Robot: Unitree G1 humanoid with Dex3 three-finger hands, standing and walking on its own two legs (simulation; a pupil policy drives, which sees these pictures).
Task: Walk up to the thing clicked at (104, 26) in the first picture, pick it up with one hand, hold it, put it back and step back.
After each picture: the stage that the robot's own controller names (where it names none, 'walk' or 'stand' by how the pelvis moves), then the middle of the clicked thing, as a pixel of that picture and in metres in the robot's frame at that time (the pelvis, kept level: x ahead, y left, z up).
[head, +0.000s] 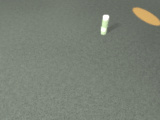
stand; (104, 25) +1.67 -0.24 -0.65
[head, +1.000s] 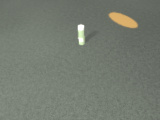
walk; (81, 35) +1.55 +0.15 -0.63
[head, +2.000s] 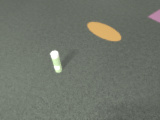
walk; (56, 62) +1.02 +0.35 -0.65
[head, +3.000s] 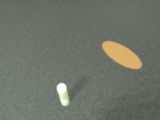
walk; (63, 95) +0.66 +0.23 -0.65
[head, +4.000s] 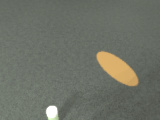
stand; (53, 117) +0.45 +0.19 -0.63
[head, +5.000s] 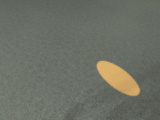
stand; out of the picture +0.39 +0.20 -0.65
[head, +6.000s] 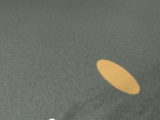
stand; out of the picture +0.40 +0.21 -0.66
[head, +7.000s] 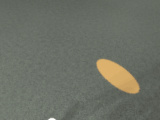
stand; out of the picture +0.40 +0.21 -0.66
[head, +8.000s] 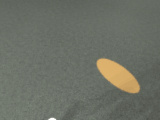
stand; out of the picture +0.40 +0.21 -0.66
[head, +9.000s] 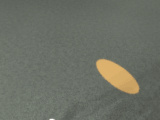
go down; out of the picture +0.39 +0.21 -0.66
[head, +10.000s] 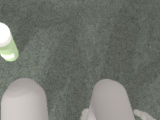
go down; (5, 45) +0.46 +0.27 -0.25
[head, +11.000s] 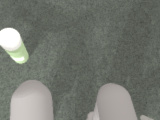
approach; (16, 48) +0.45 +0.28 -0.27
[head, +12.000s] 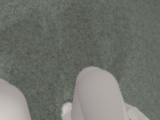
close in; out of the picture +0.43 +0.32 -0.16
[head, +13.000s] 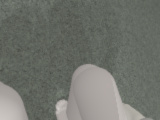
lift; out of the picture +0.41 +0.33 -0.15
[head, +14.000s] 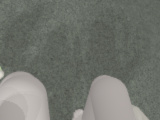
lift; out of the picture +0.33 +0.29 -0.11
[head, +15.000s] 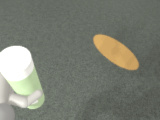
lift; (26, 83) +0.31 +0.18 +0.07
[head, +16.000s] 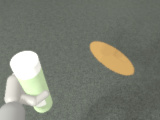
hold; (35, 86) +0.33 +0.16 +0.02
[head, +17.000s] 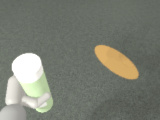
hold; (36, 87) +0.32 +0.16 +0.03
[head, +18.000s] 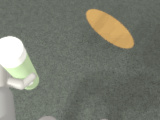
crouch; (21, 68) +0.38 +0.20 -0.02
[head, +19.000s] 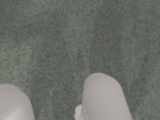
lower; out of the picture +0.46 +0.31 -0.09
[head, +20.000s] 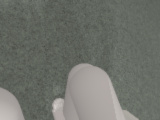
lower; out of the picture +0.44 +0.33 -0.16
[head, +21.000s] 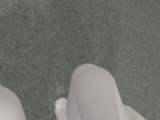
lower; out of the picture +0.42 +0.35 -0.16
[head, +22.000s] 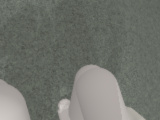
lower; out of the picture +0.41 +0.33 -0.16
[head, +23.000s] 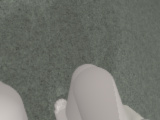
lower; out of the picture +0.41 +0.33 -0.16
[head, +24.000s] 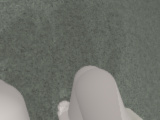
open; out of the picture +0.41 +0.31 -0.16
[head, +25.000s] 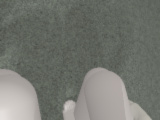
stand; out of the picture +0.40 +0.30 -0.17
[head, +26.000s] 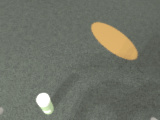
stand; (46, 104) +0.40 +0.20 -0.51
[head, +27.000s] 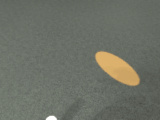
stand; out of the picture +0.39 +0.19 -0.60
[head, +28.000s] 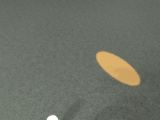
stand; out of the picture +0.39 +0.19 -0.60
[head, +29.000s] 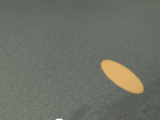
stand; out of the picture +0.42 +0.18 -0.65
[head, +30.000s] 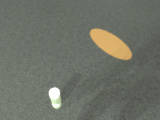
walk; (55, 99) +0.49 +0.18 -0.63
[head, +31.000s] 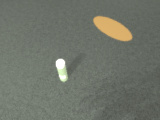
walk; (62, 71) +0.77 +0.23 -0.63
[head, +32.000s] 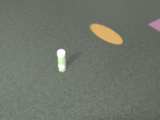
stand; (61, 61) +1.05 +0.20 -0.64
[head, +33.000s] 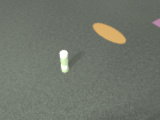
stand; (64, 61) +1.03 +0.20 -0.66
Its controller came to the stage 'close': yes
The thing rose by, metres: 0.69
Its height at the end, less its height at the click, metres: +0.00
